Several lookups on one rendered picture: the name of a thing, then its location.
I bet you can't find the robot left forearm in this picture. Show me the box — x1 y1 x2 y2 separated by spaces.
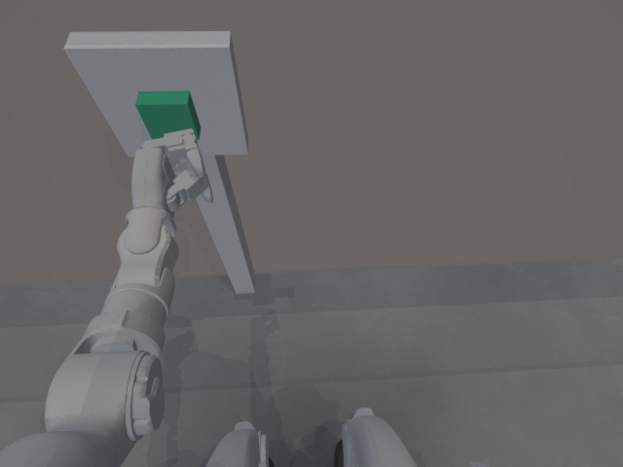
45 207 179 431

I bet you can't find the panel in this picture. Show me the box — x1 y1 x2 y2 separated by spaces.
63 31 255 294

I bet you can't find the robot left thigh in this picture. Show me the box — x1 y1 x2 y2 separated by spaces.
206 429 269 467

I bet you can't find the robot left shin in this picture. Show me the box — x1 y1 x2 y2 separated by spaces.
234 421 255 431

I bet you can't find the left robot hand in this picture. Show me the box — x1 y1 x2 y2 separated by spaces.
131 128 213 218

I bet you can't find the button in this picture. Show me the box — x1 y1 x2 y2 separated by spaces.
135 90 201 140

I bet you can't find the left robot upper arm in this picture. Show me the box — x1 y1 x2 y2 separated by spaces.
0 350 165 467

